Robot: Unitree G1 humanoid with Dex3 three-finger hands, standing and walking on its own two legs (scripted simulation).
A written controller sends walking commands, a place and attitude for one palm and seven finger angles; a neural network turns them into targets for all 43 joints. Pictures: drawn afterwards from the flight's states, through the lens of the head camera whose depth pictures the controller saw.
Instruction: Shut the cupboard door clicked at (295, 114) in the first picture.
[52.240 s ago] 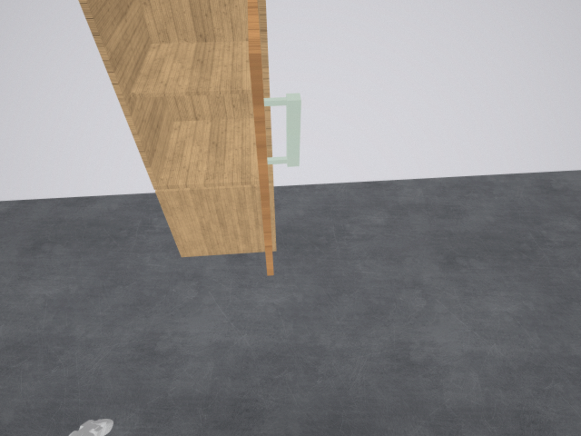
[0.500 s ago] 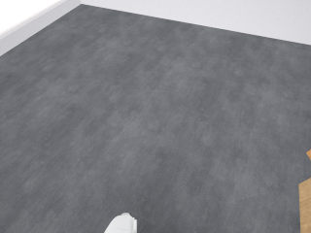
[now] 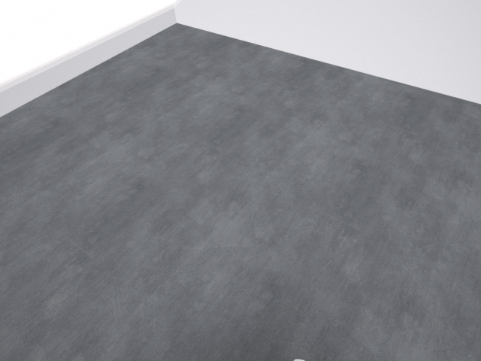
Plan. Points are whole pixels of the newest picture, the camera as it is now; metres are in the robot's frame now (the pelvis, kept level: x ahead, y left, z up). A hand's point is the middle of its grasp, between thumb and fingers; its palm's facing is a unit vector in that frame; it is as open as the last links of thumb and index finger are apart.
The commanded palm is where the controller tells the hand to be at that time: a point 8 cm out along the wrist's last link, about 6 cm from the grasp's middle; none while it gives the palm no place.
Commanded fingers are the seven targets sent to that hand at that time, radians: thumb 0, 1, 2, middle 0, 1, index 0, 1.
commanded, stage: turn to face it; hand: left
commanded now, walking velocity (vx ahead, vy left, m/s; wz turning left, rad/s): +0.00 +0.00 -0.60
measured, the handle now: out of the picture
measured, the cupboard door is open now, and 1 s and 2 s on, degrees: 29 29 29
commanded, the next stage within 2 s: none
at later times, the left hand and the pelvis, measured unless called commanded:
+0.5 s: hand (154, 326) +0.21 +0.20 -0.16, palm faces -0.23 -0.95 -0.21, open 7.4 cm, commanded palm none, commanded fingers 0.00 0.90 0.90 -0.20 -0.30 -0.20 -0.30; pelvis +0.08 +0.02 +0.01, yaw -18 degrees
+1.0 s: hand (206, 280) +0.31 +0.11 -0.16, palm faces -0.57 -0.79 -0.22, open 7.4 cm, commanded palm none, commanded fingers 0.00 0.90 0.90 -0.20 -0.30 -0.20 -0.30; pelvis +0.12 +0.00 +0.00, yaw -36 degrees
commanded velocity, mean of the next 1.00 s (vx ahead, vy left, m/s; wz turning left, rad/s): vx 0.00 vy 0.00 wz -0.60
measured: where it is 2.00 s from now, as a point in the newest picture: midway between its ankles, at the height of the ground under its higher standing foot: outside the picture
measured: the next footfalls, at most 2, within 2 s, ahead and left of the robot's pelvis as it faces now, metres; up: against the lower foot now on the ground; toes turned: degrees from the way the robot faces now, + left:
right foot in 0.02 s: +0.12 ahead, -0.12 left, +0.00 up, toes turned -4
left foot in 0.34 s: +0.12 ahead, +0.12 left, +0.00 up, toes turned -11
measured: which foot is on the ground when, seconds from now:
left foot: down 0.00-0.04, up 0.06-0.32, down 0.34-0.70, up 0.72-1.00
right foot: up 0.00-0.00, down 0.02-0.34, up 0.36-0.68, down 0.70-1.00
